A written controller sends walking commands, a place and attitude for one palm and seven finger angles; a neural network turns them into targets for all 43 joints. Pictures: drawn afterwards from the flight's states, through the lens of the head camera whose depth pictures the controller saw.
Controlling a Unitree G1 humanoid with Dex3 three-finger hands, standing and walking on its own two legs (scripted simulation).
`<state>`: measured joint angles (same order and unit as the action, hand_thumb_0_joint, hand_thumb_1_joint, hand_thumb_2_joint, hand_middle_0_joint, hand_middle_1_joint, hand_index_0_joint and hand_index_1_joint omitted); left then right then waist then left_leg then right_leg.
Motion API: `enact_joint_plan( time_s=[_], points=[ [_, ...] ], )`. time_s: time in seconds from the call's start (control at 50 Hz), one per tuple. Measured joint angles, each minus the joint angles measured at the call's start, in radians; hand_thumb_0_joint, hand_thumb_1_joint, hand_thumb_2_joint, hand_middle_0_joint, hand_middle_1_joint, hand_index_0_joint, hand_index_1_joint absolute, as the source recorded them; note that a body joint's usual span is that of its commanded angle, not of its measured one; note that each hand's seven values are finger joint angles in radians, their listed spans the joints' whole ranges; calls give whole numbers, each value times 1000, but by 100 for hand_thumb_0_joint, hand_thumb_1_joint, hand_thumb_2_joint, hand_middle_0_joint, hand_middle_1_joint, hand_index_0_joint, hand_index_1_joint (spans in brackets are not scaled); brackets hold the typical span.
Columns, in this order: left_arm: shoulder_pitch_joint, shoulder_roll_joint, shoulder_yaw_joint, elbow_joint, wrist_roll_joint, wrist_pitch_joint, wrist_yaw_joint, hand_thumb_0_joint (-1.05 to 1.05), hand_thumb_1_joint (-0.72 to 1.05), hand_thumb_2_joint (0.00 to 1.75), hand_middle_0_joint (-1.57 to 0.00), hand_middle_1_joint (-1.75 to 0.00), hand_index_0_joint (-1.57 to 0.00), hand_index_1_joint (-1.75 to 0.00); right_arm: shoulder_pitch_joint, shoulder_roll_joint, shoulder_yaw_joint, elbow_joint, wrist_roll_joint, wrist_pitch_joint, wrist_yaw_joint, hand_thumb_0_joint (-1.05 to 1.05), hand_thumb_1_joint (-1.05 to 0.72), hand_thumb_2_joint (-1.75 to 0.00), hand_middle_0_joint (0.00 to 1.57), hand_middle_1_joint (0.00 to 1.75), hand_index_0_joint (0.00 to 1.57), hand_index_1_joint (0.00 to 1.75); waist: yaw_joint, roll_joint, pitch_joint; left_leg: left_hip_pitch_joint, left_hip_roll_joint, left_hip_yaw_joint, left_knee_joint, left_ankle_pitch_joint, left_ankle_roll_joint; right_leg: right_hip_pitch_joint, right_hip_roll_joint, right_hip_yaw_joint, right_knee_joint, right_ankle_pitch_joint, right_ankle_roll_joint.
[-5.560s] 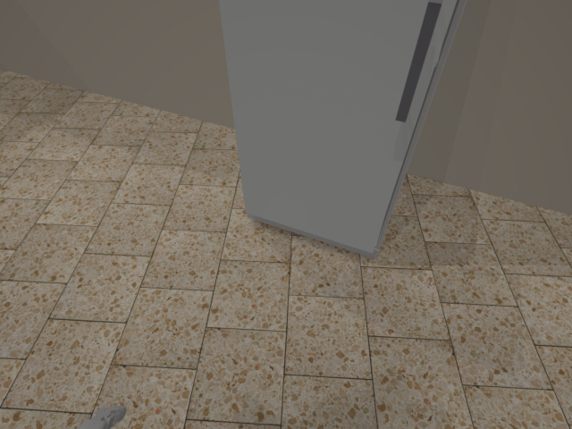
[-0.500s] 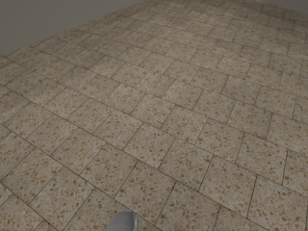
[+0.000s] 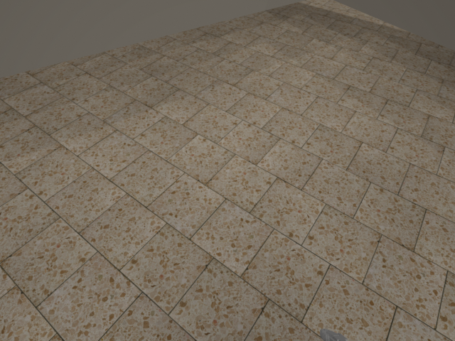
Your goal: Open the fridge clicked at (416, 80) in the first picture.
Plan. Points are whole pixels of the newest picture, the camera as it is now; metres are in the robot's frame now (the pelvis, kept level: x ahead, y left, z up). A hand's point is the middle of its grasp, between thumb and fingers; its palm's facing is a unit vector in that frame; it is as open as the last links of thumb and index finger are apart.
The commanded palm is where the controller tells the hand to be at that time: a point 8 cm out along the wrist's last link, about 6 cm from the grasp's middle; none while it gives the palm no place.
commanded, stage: turn to face it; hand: right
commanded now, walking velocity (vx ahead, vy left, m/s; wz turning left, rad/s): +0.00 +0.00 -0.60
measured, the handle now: out of the picture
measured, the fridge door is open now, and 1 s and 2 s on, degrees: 0 0 0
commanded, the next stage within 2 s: none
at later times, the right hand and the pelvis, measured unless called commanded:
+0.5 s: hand out of the picture +0.05 -0.25 -0.16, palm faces +0.29 +0.92 -0.26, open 7.4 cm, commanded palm none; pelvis +0.01 -0.01 +0.01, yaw -15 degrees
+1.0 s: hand out of the picture -0.04 -0.14 -0.14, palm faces +0.57 +0.77 -0.28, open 7.4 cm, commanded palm none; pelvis +0.02 +0.06 +0.01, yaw -35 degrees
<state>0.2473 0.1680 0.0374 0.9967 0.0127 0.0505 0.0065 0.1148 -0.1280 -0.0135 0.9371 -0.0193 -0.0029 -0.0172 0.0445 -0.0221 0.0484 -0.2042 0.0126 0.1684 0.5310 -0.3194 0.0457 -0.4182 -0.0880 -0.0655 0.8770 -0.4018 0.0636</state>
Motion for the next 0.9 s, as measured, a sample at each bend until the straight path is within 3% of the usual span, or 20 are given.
enact_joint_plan(
  time_s=[0.08, 0.12, 0.18, 0.24, 0.3, 0.48, 0.6, 0.66, 0.7, 0.74, 0.82, 0.9],
  points=[
    [-12, 0, 5, -10, 1, 2, -11, 0, 92, 90, -19, -30, -20, -30, 22, -18, -18, -1, 1, 5, -6, 0, -90, -89, 21, 30, 21, 30, -20, 31, 13, -6, 29, 55, 61, -49, -24, 59, 19, -43, -136, 49, -9],
    [-17, -2, 8, -22, 6, -9, -15, 0, 92, 90, -19, -30, -20, -30, 35, -43, -33, 3, 7, 17, -7, 0, -90, -89, 21, 30, 21, 30, -24, 62, 19, -43, 64, 62, 144, -85, -44, 76, 47, -53, -188, 56, -76],
    [-30, 2, 8, -46, 11, -26, -11, 0, 91, 90, -19, -30, -20, -30, 52, -77, -50, 15, 8, 47, -12, 0, -91, -90, 21, 29, 20, 30, -32, 70, 35, -169, 58, -35, 421, -217, -85, 65, 64, -45, -197, 55, -134],
    [-29, 8, 8, -59, 12, -33, -1, 0, 91, 90, -20, -30, -20, -30, 60, -103, -66, 28, 4, 59, -6, 1, -91, -90, 20, 29, 20, 30, -32, 55, 44, -260, 53, -106, 599, -151, -106, 83, 74, -19, -275, 104, -136],
    [-23, 13, 6, -60, 8, -36, 2, 0, 91, 90, -20, -30, -20, -30, 66, -125, -75, 26, 4, 57, -1, 1, -91, -90, 20, 29, 20, 30, -38, 46, 42, -301, 64, -152, 639, -79, -127, 108, 86, 7, -354, 151, -139],
    [-11, 24, 14, -64, 7, -27, -8, 0, 90, 90, -20, -30, -21, -30, 37, -143, -75, 0, 8, 60, -2, 1, -91, -90, 20, 29, 20, 30, -29, 34, 14, -263, 67, -190, 495, -60, -162, 126, 120, 102, -423, 204, -124],
    [-23, 52, 29, -76, 13, -11, -14, 0, 90, 90, -20, -30, -21, -30, -8, -104, -52, -38, 15, 53, 0, 1, -91, -90, 20, 29, 20, 30, -5, 9, 10, -188, 22, -180, 295, -99, -145, 93, 145, 170, -391, 209, -94],
    [-25, 71, 40, -83, 11, -1, -17, 0, 90, 90, -20, -30, -21, -30, -11, -83, -38, -65, 19, 35, 1, 1, -91, -90, 20, 29, 20, 30, -2, -8, 3, -101, 0, -169, 94, -21, -129, 59, 164, 204, -345, 198, -68],
    [-27, 88, 53, -83, 6, 7, -17, 0, 90, 90, -20, -30, -21, -30, -1, -65, -28, -74, 11, 17, -1, 1, -90, -90, 20, 29, 20, 30, -9, -30, -2, -71, -4, -144, 34, -33, -62, 5, 164, 204, -225, 84, -49],
    [-27, 102, 62, -79, 11, 17, -17, 0, 90, 90, -20, -30, -20, -30, 16, -48, -15, -76, 8, 16, -3, 1, -90, -90, 20, 29, 20, 30, -5, -42, -3, -56, 11, -112, 39, -23, -27, -60, 165, 172, -18, -23, -34],
    [-28, 112, 66, -72, 14, 26, -30, 0, 91, 90, -19, -30, -20, -30, 60, -36, -9, -68, 9, 12, -5, 1, -90, -90, 21, 30, 21, 30, -6, -30, -2, 2, 48, -64, -17, 6, -18, -127, 122, 102, 256, 16, -1],
    [-36, 114, 63, -65, 12, 35, -36, 0, 91, 90, -19, -30, -20, -30, 94, -34, -5, -59, 8, 5, -4, 1, -90, -90, 21, 30, 21, 30, -11, -21, 13, 33, 71, -10, -40, 8, -16, -129, 76, 90, 318, 64, 22]
  ],
)
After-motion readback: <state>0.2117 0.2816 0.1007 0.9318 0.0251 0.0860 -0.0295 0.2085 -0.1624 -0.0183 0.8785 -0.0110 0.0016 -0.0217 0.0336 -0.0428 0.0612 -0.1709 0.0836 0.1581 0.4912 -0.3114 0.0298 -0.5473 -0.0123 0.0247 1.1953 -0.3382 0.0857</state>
